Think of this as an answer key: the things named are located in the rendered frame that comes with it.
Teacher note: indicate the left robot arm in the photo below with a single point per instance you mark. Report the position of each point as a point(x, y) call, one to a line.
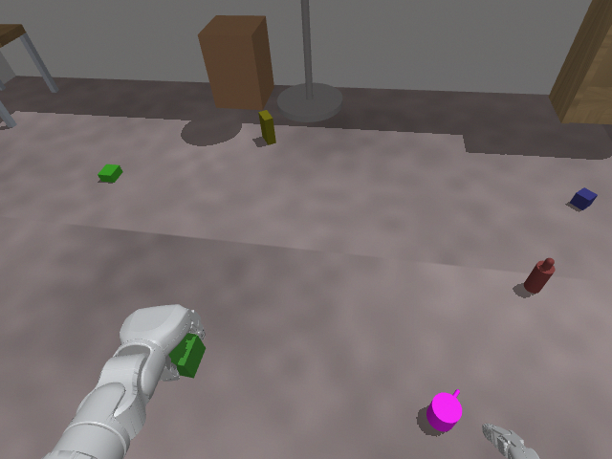
point(113, 413)

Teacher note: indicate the right robot hand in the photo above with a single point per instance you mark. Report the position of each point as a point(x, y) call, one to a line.
point(508, 443)

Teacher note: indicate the chair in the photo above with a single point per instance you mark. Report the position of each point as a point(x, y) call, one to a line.
point(9, 32)

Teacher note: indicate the left robot hand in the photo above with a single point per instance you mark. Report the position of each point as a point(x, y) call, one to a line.
point(166, 326)

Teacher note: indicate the coat stand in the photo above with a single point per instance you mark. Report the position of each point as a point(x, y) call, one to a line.
point(309, 102)

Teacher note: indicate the bookshelf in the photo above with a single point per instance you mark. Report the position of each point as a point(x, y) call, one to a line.
point(582, 92)

